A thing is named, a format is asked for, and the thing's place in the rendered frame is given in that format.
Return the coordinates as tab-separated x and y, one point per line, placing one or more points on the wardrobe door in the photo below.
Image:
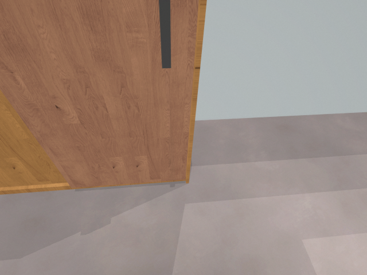
22	159
86	78

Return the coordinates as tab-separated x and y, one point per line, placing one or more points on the handle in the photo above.
164	15

